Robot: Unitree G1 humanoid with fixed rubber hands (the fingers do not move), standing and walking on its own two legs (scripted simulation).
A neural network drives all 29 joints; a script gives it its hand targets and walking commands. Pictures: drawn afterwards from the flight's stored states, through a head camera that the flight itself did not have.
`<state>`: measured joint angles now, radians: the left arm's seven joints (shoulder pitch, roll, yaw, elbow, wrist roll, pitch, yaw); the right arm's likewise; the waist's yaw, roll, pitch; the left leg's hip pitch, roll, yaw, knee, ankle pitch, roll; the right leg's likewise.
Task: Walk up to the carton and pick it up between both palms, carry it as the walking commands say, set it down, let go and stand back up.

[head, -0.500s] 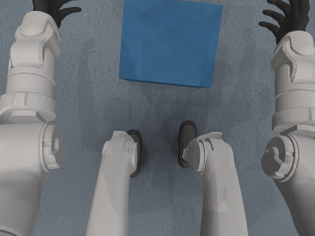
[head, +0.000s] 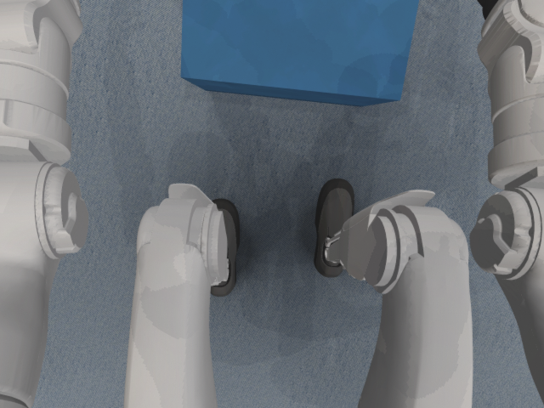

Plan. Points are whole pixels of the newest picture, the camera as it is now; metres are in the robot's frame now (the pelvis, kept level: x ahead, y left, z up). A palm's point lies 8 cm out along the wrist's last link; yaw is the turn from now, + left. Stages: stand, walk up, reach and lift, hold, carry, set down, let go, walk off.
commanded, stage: reach and lift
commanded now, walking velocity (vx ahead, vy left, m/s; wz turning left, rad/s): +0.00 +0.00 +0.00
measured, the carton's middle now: (296, 10) +0.58 -0.02 -0.33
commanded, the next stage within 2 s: none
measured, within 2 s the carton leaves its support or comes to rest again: neither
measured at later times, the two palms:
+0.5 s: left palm (123, 7) +0.55 +0.22 -0.26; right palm (463, 1) +0.57 -0.22 -0.24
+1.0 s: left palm (132, 4) +0.56 +0.20 -0.26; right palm (458, 2) +0.57 -0.21 -0.24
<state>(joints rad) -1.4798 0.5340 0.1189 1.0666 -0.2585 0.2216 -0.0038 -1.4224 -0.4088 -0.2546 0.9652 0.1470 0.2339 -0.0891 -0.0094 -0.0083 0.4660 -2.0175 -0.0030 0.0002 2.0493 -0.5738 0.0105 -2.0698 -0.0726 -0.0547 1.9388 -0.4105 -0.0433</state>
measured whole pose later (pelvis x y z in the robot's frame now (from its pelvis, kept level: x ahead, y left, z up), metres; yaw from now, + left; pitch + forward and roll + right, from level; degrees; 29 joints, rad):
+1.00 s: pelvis +0.01 +0.00 -0.06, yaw +0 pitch +34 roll -2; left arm -1.52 0.49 0.01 1.12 -0.30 0.09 0.03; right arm -1.60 -0.47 -0.14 1.24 0.24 0.07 -0.09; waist -0.01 -0.01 0.52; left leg -2.24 0.00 0.00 2.24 -0.59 0.02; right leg -2.29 -0.08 -0.05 2.13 -0.42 -0.05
